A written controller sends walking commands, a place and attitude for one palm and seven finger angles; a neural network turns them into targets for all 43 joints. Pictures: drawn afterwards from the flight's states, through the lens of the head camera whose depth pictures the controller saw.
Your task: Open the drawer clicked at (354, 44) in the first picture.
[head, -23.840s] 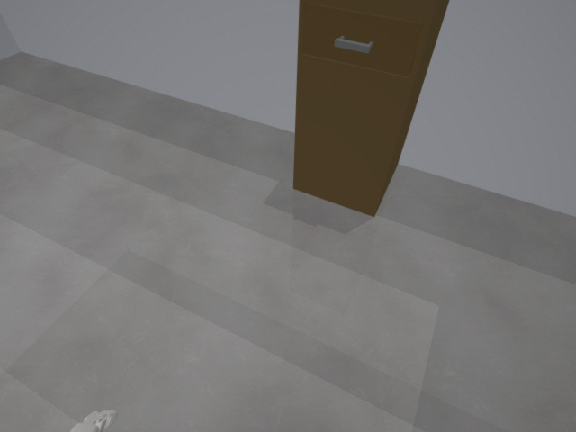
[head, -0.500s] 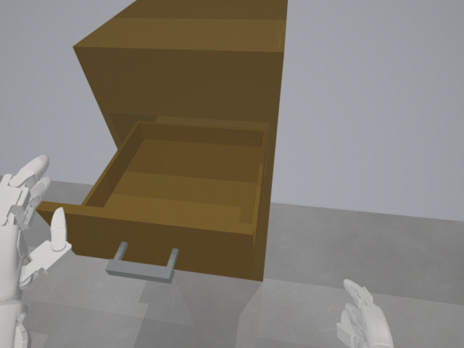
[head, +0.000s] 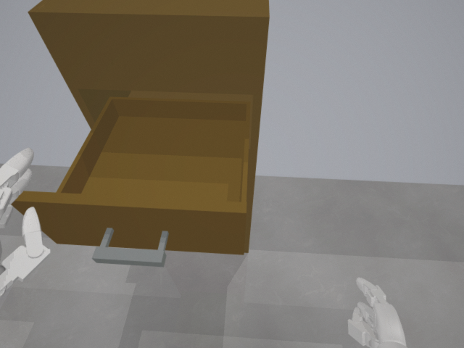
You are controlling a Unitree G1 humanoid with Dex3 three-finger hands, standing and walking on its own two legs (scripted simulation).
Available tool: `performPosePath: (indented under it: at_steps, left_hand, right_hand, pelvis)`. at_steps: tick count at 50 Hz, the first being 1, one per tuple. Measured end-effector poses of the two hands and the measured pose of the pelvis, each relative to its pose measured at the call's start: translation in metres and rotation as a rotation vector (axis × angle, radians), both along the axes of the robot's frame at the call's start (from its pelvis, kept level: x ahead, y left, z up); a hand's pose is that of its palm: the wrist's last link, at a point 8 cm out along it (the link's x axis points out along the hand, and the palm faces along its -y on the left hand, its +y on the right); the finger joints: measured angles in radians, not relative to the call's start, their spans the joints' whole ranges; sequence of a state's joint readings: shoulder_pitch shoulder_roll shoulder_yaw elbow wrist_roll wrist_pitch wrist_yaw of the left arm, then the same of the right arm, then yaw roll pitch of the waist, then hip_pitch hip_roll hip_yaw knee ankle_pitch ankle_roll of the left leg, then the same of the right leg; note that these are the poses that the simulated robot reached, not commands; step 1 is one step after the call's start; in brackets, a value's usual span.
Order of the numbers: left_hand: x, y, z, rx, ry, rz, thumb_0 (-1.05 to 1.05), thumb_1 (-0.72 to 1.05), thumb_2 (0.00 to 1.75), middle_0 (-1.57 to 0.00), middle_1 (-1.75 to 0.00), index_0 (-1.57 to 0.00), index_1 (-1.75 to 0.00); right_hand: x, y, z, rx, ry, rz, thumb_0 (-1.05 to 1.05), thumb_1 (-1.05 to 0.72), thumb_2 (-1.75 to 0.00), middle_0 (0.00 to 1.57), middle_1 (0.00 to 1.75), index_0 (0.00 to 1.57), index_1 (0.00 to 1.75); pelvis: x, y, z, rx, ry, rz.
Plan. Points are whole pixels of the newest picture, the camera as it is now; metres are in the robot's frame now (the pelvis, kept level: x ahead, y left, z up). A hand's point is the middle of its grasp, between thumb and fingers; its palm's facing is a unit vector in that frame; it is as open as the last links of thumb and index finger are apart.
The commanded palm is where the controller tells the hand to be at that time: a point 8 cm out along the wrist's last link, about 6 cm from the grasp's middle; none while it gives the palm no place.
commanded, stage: step back with the hand held close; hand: left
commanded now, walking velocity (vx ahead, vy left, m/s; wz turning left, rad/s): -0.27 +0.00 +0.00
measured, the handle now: (133, 245) +0.28 +0.19 +0.01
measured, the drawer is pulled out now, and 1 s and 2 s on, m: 0.30 0.30 0.30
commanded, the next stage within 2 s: stop stepping back and stand still in 0.80 s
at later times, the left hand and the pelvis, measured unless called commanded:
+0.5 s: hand out of the picture +0.12 +0.24 +0.19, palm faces +0.43 -0.81 -0.40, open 7.4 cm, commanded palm +0.05 +0.28 +0.20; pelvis -0.08 +0.00 -0.02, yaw +2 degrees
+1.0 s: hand out of the picture +0.00 +0.20 +0.17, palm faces +0.31 -0.81 -0.50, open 7.4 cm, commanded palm -0.07 +0.25 +0.20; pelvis -0.20 -0.03 -0.01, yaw +1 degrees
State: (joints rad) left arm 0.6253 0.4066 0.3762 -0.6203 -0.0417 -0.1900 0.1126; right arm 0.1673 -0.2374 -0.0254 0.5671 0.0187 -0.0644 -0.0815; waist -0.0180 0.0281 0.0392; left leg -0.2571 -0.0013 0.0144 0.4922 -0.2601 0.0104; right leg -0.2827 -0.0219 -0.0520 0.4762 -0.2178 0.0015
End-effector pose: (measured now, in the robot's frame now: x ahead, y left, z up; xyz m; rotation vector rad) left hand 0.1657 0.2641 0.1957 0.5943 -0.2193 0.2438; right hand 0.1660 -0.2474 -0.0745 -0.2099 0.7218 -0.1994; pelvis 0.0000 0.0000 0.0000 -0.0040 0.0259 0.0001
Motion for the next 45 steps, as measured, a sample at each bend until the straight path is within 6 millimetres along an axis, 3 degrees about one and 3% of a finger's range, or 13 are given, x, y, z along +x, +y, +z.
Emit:
performPosePath:
  at_steps: [9,16,22,28,32,39,45]
  left_hand:
    - [-0.035,0.013,0.007,0.039,-0.076,0.022,0.01,0.89,0.9,-0.22,-0.31,-0.21,-0.3]
    - [-0.067,0.005,0.0,-0.006,-0.147,0.08,0.01,0.89,0.9,-0.22,-0.31,-0.21,-0.3]
    - [-0.082,0.004,0.0,-0.069,-0.213,0.059,0.01,0.89,0.9,-0.22,-0.31,-0.21,-0.3]
    - [-0.093,0.012,0.006,-0.017,-0.223,0.044,0.01,0.89,0.9,-0.22,-0.31,-0.21,-0.3]
    - [-0.103,0.0,0.012,-0.003,-0.212,0.02,0.01,0.89,0.9,-0.21,-0.31,-0.21,-0.3]
    - [-0.126,-0.041,0.008,0.002,-0.154,-0.093,0.01,0.89,0.9,-0.21,-0.31,-0.21,-0.3]
    - [-0.163,-0.039,0.008,0.016,-0.078,-0.073,0.01,0.88,0.9,-0.22,-0.31,-0.21,-0.3]
  right_hand:
    - [-0.019,0.017,0.003,-0.006,-0.031,0.03,0.01,-0.9,-0.9,0.2,0.3,0.2,0.3]
    - [-0.037,0.024,-0.004,-0.004,-0.063,0.096,0.01,-0.9,-0.9,0.2,0.3,0.2,0.3]
    - [-0.068,0.014,-0.006,-0.036,-0.01,0.083,0.01,-0.9,-0.9,0.2,0.3,0.2,0.3]
    - [-0.098,0.012,-0.001,-0.032,-0.014,0.046,0.01,-0.9,-0.9,0.2,0.3,0.2,0.3]
    - [-0.114,0.01,-0.002,0.006,-0.02,0.056,0.01,-0.9,-0.9,0.2,0.3,0.2,0.3]
    - [-0.142,-0.009,-0.011,0.05,-0.014,0.07,0.01,-0.9,-0.9,0.2,0.3,0.2,0.3]
    - [-0.177,-0.029,0.007,0.005,0.021,-0.004,0.01,-0.9,-0.9,0.2,0.3,0.2,0.3]
  pelvis:
    - [-0.026,0.004,-0.006,0.01,-0.001,0.004]
    - [-0.049,-0.004,-0.014,0.002,-0.01,0.013]
    - [-0.065,-0.002,-0.015,0.0,-0.021,0.026]
    - [-0.084,-0.004,-0.012,-0.012,-0.024,0.017]
    - [-0.1,-0.012,-0.009,-0.02,-0.009,-0.014]
    - [-0.143,-0.033,-0.01,-0.036,-0.01,-0.025]
    - [-0.168,-0.036,0.002,0.036,0.018,-0.022]
